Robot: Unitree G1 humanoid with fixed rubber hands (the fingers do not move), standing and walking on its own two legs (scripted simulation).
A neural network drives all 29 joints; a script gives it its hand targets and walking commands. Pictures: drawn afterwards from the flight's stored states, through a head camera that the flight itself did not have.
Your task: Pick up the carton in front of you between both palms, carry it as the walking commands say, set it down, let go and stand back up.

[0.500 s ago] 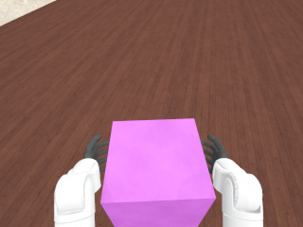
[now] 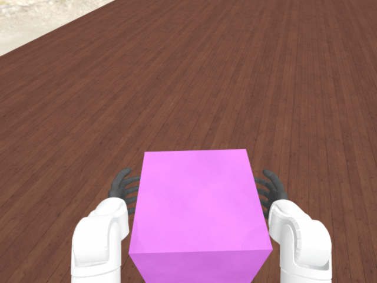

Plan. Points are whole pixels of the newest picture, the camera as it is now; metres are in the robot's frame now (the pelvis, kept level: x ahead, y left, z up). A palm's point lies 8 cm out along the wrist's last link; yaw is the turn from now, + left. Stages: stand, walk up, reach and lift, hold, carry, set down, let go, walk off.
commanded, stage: carry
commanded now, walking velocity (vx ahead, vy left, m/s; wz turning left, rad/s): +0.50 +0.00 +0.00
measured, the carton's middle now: (197, 223) +0.26 +0.00 +0.00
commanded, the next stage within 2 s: none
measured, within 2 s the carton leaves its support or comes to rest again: neither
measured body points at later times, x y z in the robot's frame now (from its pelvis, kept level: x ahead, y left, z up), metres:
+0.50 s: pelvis +0.32 +0.03 +0.00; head +0.34 +0.04 +0.45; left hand +0.61 +0.16 +0.07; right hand +0.58 -0.14 +0.07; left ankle +0.39 +0.12 -0.73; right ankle +0.16 -0.06 -0.65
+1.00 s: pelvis +0.49 +0.01 +0.01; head +0.49 +0.01 +0.46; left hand +0.77 +0.15 +0.10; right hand +0.76 -0.15 +0.10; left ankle +0.40 +0.12 -0.72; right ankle +0.47 -0.10 -0.72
